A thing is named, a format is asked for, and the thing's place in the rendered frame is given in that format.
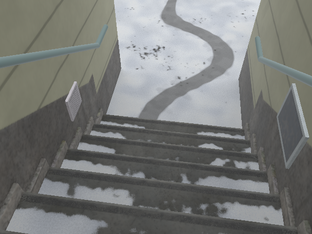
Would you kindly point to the stairs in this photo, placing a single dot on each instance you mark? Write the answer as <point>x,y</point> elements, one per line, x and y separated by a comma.
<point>145,176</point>

